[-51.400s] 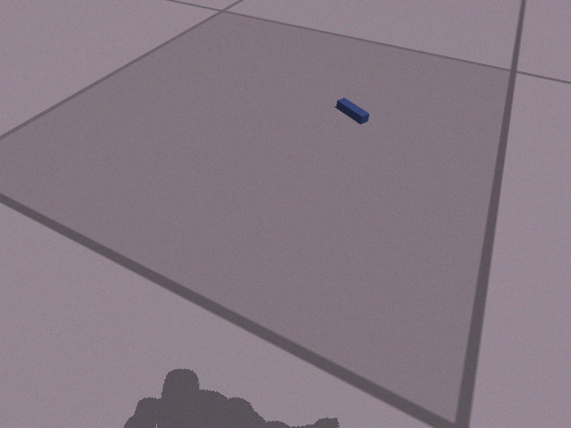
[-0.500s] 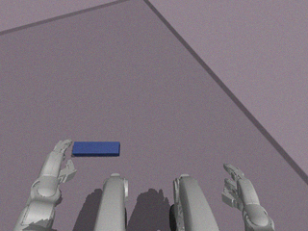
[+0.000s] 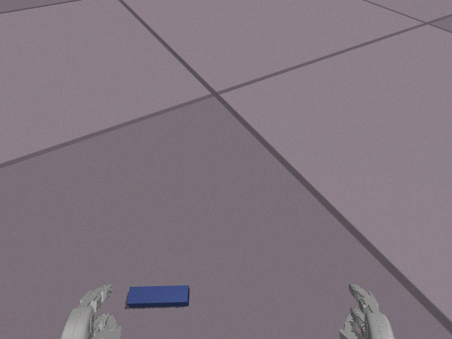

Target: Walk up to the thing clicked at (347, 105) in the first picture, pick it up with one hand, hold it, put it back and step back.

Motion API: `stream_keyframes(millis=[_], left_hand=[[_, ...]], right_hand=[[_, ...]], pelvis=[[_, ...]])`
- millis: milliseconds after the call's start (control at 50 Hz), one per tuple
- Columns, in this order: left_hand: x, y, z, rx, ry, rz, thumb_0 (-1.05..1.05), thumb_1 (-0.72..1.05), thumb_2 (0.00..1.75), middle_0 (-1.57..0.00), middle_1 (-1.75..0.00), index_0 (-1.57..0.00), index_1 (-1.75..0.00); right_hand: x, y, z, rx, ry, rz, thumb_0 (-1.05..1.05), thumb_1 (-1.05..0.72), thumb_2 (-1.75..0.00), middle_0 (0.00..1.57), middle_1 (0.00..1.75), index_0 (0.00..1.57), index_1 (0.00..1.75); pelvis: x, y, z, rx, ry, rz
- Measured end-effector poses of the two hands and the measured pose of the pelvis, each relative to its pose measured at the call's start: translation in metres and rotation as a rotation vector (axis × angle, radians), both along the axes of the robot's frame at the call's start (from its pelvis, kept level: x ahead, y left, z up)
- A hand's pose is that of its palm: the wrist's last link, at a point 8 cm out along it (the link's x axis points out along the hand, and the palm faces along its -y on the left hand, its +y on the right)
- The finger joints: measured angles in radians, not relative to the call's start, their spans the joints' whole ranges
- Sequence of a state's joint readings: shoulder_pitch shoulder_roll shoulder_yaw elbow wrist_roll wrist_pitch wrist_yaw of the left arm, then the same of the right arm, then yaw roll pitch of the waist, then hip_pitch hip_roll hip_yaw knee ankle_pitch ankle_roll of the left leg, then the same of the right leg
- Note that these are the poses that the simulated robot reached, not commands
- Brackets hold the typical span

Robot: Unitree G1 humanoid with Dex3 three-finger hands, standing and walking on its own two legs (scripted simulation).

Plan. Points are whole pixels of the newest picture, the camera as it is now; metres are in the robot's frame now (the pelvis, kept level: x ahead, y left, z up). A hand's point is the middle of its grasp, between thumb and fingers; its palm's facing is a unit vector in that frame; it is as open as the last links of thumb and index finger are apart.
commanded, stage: home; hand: left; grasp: from above
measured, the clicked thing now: (159, 296) +0.43 +0.25 -0.68
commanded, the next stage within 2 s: none
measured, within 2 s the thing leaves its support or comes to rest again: neither
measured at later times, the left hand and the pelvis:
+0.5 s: hand out of the picture +0.16 +0.18 -0.04, palm faces +0.07 -0.98 -0.20, open 7.4 cm; pelvis +0.00 +0.00 +0.01, yaw +1 degrees
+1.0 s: hand out of the picture +0.16 +0.18 -0.04, palm faces +0.06 -0.98 -0.20, open 7.4 cm; pelvis +0.00 +0.00 +0.01, yaw +0 degrees
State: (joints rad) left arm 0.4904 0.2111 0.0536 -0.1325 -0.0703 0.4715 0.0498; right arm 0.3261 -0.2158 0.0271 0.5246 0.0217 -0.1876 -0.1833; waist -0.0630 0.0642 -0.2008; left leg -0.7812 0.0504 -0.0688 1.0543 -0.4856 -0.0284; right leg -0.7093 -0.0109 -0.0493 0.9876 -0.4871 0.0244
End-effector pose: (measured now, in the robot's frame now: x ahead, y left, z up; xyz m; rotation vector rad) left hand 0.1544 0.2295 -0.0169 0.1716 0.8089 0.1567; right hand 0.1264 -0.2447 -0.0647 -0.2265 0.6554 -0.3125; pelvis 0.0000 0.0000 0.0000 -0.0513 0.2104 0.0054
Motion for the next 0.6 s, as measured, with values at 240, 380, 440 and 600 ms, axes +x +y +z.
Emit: stream_keyframes(millis=[240, 380, 440, 600], left_hand=[[-0.019, -0.001, 0.004, -0.019, 0.021, 0.011, 0.01, 0.90, 0.89, -0.20, -0.30, -0.20, -0.30], [-0.019, -0.002, 0.003, -0.017, 0.014, 0.005, 0.02, 0.90, 0.89, -0.20, -0.30, -0.20, -0.30], [-0.018, -0.002, 0.004, -0.014, 0.012, 0.002, 0.02, 0.90, 0.89, -0.20, -0.30, -0.20, -0.30], [-0.014, 0.000, 0.005, -0.011, 0.009, -0.006, 0.02, 0.90, 0.89, -0.20, -0.30, -0.20, -0.30]], right_hand=[[0.031, 0.003, 0.022, -0.021, -0.118, 0.083, 0.02, -0.91, -0.90, 0.21, 0.30, 0.20, 0.30], [0.032, 0.005, 0.022, -0.025, -0.114, 0.101, 0.02, -0.91, -0.90, 0.21, 0.30, 0.20, 0.30], [0.029, 0.006, 0.020, -0.023, -0.104, 0.096, 0.02, -0.90, -0.90, 0.21, 0.30, 0.20, 0.30], [0.019, 0.007, 0.014, -0.016, -0.074, 0.076, 0.02, -0.90, -0.90, 0.21, 0.30, 0.20, 0.30]], pelvis=[[-0.002, -0.004, 0.007, 0.010, -0.040, 0.014], [-0.003, -0.004, 0.007, 0.010, -0.044, 0.015], [-0.002, -0.003, 0.007, 0.009, -0.045, 0.014], [-0.001, -0.001, 0.007, 0.008, -0.046, 0.009]])
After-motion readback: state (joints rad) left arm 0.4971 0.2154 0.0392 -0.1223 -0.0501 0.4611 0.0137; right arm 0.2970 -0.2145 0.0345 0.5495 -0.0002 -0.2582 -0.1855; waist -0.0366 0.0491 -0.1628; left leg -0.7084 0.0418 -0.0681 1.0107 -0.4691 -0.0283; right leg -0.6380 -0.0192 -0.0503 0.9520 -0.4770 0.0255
